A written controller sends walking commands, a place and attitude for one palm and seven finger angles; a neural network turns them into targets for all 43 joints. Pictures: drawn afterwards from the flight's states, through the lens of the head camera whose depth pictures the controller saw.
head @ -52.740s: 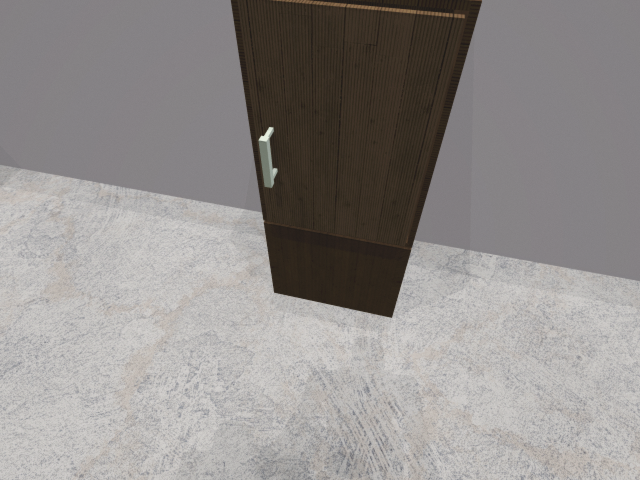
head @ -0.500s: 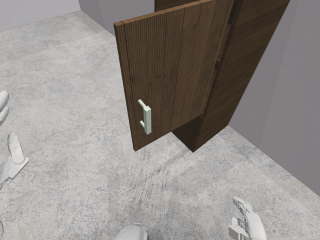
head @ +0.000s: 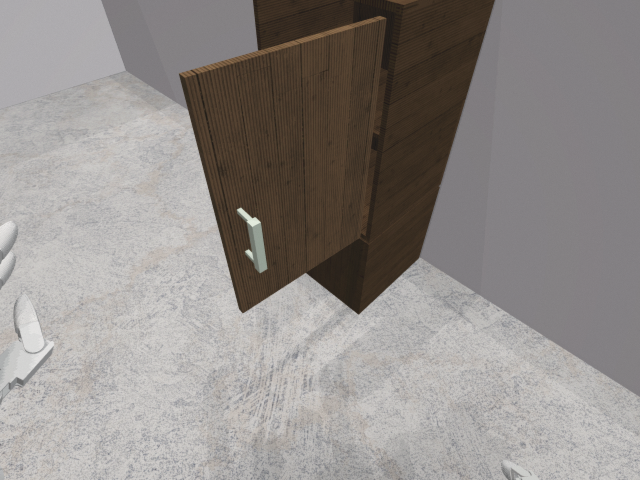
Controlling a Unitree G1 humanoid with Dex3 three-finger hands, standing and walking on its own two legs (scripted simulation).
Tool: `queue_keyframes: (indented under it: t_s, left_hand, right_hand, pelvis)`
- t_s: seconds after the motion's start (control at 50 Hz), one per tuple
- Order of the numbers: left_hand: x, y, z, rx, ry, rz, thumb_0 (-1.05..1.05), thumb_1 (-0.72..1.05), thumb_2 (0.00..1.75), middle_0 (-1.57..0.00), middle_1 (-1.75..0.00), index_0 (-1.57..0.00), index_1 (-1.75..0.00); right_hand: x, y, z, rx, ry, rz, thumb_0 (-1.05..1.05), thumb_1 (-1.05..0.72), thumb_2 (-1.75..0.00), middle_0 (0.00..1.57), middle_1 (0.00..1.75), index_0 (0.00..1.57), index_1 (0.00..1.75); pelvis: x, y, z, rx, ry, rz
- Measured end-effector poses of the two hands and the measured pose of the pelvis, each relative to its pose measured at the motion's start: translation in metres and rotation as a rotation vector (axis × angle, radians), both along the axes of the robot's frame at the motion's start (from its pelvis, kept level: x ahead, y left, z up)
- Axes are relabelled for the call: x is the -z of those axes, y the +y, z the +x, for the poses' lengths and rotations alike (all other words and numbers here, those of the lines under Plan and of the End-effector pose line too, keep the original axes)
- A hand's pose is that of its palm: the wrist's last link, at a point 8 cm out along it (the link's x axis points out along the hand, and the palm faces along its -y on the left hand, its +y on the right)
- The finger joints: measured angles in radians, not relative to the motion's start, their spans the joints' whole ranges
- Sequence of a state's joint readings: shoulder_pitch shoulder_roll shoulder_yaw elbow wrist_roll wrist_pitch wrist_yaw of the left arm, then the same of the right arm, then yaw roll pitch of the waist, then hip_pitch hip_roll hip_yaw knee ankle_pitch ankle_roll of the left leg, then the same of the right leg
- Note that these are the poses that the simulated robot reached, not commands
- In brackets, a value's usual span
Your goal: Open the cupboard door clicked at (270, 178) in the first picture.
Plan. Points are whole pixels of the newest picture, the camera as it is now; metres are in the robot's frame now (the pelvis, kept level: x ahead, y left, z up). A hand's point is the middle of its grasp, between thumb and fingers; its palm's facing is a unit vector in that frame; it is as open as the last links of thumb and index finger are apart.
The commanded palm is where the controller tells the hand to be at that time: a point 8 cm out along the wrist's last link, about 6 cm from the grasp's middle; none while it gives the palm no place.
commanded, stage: stop stepping back and stand still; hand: left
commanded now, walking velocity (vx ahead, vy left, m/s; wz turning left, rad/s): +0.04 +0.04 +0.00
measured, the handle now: (251, 240) +0.57 +0.17 -0.09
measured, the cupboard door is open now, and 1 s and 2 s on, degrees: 85 85 85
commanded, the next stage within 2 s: let the arm hang, fingers relaxed in 0.68 s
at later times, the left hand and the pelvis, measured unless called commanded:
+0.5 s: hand (1, 360) +0.19 +0.30 +0.15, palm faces +0.42 -0.79 -0.45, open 7.4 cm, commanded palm +0.13 +0.34 +0.18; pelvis -0.01 +0.04 +0.00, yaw -1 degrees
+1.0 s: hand out of the picture +0.11 +0.26 -0.13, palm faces -0.04 -0.94 -0.34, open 7.4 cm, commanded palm none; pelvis -0.02 +0.04 -0.01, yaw +1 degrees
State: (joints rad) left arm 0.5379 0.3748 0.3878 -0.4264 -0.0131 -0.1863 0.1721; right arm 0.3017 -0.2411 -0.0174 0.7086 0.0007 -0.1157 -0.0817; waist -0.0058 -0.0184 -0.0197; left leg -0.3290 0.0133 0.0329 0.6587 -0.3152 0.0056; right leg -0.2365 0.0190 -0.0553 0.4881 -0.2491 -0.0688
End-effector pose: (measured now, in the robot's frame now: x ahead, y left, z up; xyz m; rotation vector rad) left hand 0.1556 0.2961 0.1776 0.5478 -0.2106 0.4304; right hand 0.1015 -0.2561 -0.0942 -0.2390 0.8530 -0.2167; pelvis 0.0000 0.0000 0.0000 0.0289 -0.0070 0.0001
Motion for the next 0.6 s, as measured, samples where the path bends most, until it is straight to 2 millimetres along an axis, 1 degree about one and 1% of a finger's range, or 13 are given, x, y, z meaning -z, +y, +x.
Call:
queue_keyframes:
  t_s: [0.06,0.12,0.24,0.38,0.48,0.6]
  left_hand:
    - [0.000,0.000,0.002,0.018,-0.026,0.001,0.01,0.88,0.90,-0.21,-0.30,-0.22,-0.31]
    - [0.000,0.003,0.001,0.044,-0.013,0.018,0.01,0.88,0.90,-0.21,-0.30,-0.22,-0.31]
    - [-0.001,0.017,-0.006,0.059,0.032,0.049,0.01,0.88,0.90,-0.21,-0.30,-0.22,-0.31]
    - [0.006,0.034,-0.010,0.022,0.039,0.002,0.01,0.88,0.90,-0.21,-0.30,-0.22,-0.31]
    - [0.009,0.040,-0.010,0.015,0.038,-0.023,0.01,0.89,0.90,-0.21,-0.30,-0.22,-0.31]
    - [0.007,0.045,-0.007,0.025,0.036,-0.020,0.01,0.89,0.90,-0.21,-0.30,-0.22,-0.31]
  right_hand:
    - [0.002,-0.001,0.001,0.000,-0.023,-0.013,0.01,-0.90,-0.89,0.20,0.30,0.21,0.30]
    - [-0.003,0.005,0.005,0.013,-0.046,-0.001,0.01,-0.90,-0.90,0.20,0.30,0.20,0.30]
    - [-0.014,0.030,0.022,-0.024,-0.118,0.023,0.01,-0.90,-0.90,0.20,0.30,0.20,0.30]
    - [-0.020,0.060,0.037,-0.084,-0.147,0.044,0.01,-0.90,-0.89,0.21,0.30,0.21,0.30]
    - [-0.022,0.073,0.041,-0.103,-0.150,0.050,0.01,-0.90,-0.89,0.21,0.30,0.21,0.30]
    - [-0.022,0.078,0.039,-0.098,-0.139,0.047,0.01,-0.90,-0.89,0.21,0.30,0.21,0.30]
  pelvis:
    - [0.005,0.004,-0.001,-0.017,-0.003,-0.027]
    - [0.004,0.007,-0.005,-0.010,-0.015,-0.023]
    - [0.001,0.017,-0.010,0.009,-0.012,-0.027]
    - [-0.001,0.030,-0.014,0.012,-0.005,-0.033]
    - [-0.002,0.036,-0.015,0.010,-0.004,-0.035]
    - [-0.002,0.042,-0.014,0.009,-0.001,-0.037]
